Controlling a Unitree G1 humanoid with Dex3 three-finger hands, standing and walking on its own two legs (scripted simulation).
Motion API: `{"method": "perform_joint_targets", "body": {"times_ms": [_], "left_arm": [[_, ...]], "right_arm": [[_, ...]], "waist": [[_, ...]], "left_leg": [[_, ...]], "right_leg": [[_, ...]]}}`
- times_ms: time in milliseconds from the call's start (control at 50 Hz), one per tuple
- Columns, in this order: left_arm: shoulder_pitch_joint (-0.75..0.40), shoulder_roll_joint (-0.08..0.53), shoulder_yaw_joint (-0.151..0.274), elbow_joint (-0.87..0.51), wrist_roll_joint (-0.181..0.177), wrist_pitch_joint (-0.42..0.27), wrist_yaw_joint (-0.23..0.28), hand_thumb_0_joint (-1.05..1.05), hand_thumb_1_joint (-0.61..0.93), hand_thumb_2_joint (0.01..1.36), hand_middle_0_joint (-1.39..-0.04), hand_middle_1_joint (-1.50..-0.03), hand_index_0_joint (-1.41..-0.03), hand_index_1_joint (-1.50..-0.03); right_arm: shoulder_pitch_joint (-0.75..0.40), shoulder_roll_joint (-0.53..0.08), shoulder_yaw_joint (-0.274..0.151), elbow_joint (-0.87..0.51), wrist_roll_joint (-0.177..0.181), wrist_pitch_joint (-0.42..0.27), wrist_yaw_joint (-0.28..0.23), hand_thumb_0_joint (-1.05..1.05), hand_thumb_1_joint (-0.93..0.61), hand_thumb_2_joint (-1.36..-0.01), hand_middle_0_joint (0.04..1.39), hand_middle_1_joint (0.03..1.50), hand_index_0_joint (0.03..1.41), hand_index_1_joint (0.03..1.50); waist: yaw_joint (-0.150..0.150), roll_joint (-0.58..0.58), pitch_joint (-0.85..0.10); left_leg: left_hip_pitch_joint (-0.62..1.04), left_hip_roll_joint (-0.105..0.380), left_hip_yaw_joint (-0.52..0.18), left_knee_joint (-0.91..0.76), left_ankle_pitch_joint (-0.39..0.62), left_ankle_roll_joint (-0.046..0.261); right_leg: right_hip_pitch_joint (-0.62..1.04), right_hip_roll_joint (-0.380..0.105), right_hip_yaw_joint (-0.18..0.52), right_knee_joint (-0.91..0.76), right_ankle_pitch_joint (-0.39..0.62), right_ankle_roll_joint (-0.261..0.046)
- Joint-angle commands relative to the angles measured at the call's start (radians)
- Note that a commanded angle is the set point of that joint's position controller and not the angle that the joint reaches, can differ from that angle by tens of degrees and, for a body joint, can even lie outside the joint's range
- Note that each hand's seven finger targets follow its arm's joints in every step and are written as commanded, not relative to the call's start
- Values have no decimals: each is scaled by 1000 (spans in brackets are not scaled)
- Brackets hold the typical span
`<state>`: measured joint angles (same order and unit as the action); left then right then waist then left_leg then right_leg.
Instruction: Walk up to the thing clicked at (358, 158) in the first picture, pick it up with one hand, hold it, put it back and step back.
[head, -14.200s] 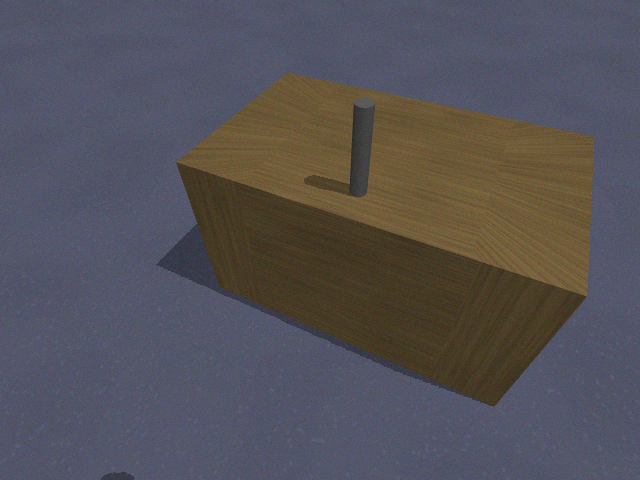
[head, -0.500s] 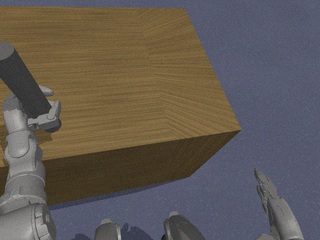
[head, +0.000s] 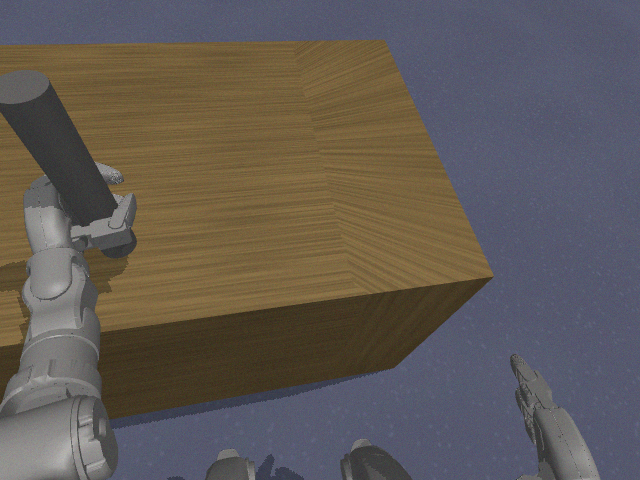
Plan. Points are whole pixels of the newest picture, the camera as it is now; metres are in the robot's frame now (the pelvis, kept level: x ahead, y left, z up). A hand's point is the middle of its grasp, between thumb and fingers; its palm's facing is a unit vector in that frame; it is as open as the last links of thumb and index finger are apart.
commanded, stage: settle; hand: left
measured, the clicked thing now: (81, 184) +0.48 +0.23 +0.09
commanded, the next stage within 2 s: lift in 0.30 s
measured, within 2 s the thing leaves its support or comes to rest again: neither
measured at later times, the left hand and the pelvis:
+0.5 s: hand (107, 190) +0.48 +0.21 +0.07, palm faces +0.21 -0.98 -0.03, open 6.0 cm; pelvis +0.01 +0.00 +0.01, yaw +0 degrees
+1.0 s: hand (99, 181) +0.44 +0.19 +0.14, palm faces +0.19 -0.98 -0.02, open 6.0 cm; pelvis +0.02 +0.00 +0.04, yaw +0 degrees
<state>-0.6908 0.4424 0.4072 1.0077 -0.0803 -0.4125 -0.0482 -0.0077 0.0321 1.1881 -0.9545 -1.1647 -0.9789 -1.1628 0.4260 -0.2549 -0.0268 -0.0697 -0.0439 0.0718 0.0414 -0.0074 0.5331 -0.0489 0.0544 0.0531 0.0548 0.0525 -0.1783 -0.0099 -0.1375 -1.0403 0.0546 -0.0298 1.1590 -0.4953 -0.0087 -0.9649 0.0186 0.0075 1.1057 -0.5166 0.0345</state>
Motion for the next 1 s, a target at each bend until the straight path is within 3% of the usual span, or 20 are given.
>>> {"method": "perform_joint_targets", "body": {"times_ms": [0,20,60,100,140,280,300,320,340,400,460,500,540,600,700,820,840,880,900,980], "left_arm": [[-440,237,22,-261,-11,-84,-2,0,531,1419,-1410,-1482,-1413,-1497],[-443,232,15,-246,-16,-81,-2,0,523,1428,-1417,-1493,-1421,-1508],[-461,247,17,-296,-11,-83,5,0,543,1429,-1402,-1477,-1404,-1494],[-453,266,35,-282,-11,-78,6,0,505,1424,-1403,-1481,-1405,-1499],[-463,228,12,-279,-13,-74,7,0,520,1422,-1394,-1469,-1395,-1488],[-517,263,22,-339,-16,-67,16,0,525,1459,-1421,-1504,-1422,-1523],[-452,220,7,-219,-13,-54,12,0,525,1451,-1413,-1498,-1415,-1516],[-436,198,-11,-222,-15,-52,6,0,520,1446,-1401,-1490,-1404,-1507],[-481,246,11,-282,-15,-59,7,0,553,1445,-1404,-1485,-1405,-1503],[-474,222,-3,-260,-19,-47,-3,0,583,1396,-1385,-1479,-1404,-1478],[-451,257,21,-289,-22,-37,3,0,579,1383,-1384,-1474,-1406,-1469],[-427,204,-2,-306,-33,-35,1,0,603,1387,-1370,-1468,-1395,-1461],[-433,207,-9,-331,-36,-29,2,0,566,1375,-1381,-1474,-1406,-1467],[-406,184,-35,-374,-30,-14,1,0,578,1373,-1380,-1465,-1402,-1459],[-348,159,-31,-452,-46,13,20,0,568,1383,-1353,-1457,-1375,-1453],[-269,70,-105,-603,-61,80,26,0,543,1352,-1335,-1434,-1361,-1426],[-239,72,-91,-609,-69,97,32,0,557,1352,-1336,-1436,-1362,-1427],[-233,47,-117,-681,-72,128,44,0,534,1341,-1335,-1426,-1359,-1420],[-217,64,-94,-682,-75,144,51,0,519,1344,-1335,-1430,-1359,-1424],[-137,11,-118,-713,-79,199,68,0,528,1356,-1340,-1437,-1363,-1433]], "right_arm": [[23,-143,-95,-183,0,-51,-19,0,560,-49,49,50,49,50],[35,-154,-115,-155,1,-51,-22,0,559,-49,49,50,49,50],[27,-137,-89,-170,1,-52,-20,0,561,-49,49,50,49,50],[8,-156,-115,-159,4,-48,-25,0,559,-49,49,50,49,50],[19,-143,-103,-143,1,-48,-23,0,562,-49,49,50,49,50],[11,-134,-97,-115,6,-50,-27,0,564,-49,49,50,49,50],[-8,-138,-99,-116,5,-48,-26,0,563,-49,49,50,49,50],[0,-143,-103,-104,4,-48,-26,0,566,-48,49,50,49,50],[-9,-146,-104,-109,6,-50,-26,0,565,-49,49,50,49,50],[6,-140,-96,-98,6,-50,-26,0,570,-46,49,49,49,49],[3,-180,-142,-119,12,-50,-32,0,565,-47,49,50,49,50],[16,-143,-103,-137,12,-49,-28,0,568,-46,49,50,49,50],[30,-157,-133,-109,18,-46,-33,0,560,-48,49,50,49,50],[14,-134,-101,-121,21,-48,-33,0,562,-47,49,50,49,50],[15,-139,-122,-82,26,-42,-39,0,573,-45,49,50,49,50],[23,-114,-117,-58,40,-39,-50,0,575,-43,49,50,49,50],[2,-150,-152,-74,45,-41,-57,0,575,-43,49,50,49,50],[12,-115,-123,-33,49,-39,-61,0,578,-42,49,49,49,49],[-14,-127,-129,-47,51,-41,-64,0,580,-42,49,50,49,50],[-1,-127,-146,13,62,-40,-79,0,579,-42,49,50,49,50]], "waist": [[8,162,-514],[0,182,-490],[6,174,-513],[12,191,-510],[9,193,-497],[12,191,-510],[10,159,-467],[6,164,-457],[17,178,-477],[9,186,-484],[19,163,-509],[30,146,-539],[31,141,-516],[47,157,-518],[78,167,-471],[87,139,-454],[85,103,-447],[95,116,-394],[107,83,-391],[113,47,-335]], "left_leg": [[445,-20,-6,-140,396,15],[437,-23,-1,-141,376,14],[444,-23,0,-143,378,20],[463,-22,-3,-153,386,12],[478,-20,-4,-156,391,12],[476,-21,4,-164,400,19],[460,-22,1,-171,383,17],[471,-17,-4,-175,400,15],[481,-19,-2,-177,397,14],[509,-15,-5,-180,425,10],[524,-19,1,-187,422,16],[503,-22,6,-186,451,18],[517,-23,12,-190,453,21],[552,-22,14,-201,481,18],[578,-23,17,-240,483,9],[613,-25,27,-274,497,14],[618,-24,27,-278,506,16],[610,-29,31,-299,470,17],[599,-30,33,-311,446,18],[609,-32,40,-342,429,20]], "right_leg": [[185,18,-34,-130,377,-43],[181,16,-31,-134,369,-42],[202,14,-27,-142,382,-38],[197,14,-31,-140,371,-43],[178,16,-34,-144,365,-44],[225,11,-26,-160,400,-39],[209,12,-30,-168,380,-40],[196,14,-35,-167,383,-43],[201,15,-34,-169,377,-42],[196,16,-38,-170,390,-44],[235,13,-33,-185,406,-40],[293,10,-29,-182,453,-37],[289,11,-25,-194,466,-32],[299,9,-24,-204,482,-34],[328,9,-30,-227,465,-37],[389,10,-26,-264,502,-32],[399,10,-26,-266,515,-30],[399,9,-23,-285,486,-30],[420,9,-23,-298,473,-28],[438,5,-16,-324,464,-26]]}}
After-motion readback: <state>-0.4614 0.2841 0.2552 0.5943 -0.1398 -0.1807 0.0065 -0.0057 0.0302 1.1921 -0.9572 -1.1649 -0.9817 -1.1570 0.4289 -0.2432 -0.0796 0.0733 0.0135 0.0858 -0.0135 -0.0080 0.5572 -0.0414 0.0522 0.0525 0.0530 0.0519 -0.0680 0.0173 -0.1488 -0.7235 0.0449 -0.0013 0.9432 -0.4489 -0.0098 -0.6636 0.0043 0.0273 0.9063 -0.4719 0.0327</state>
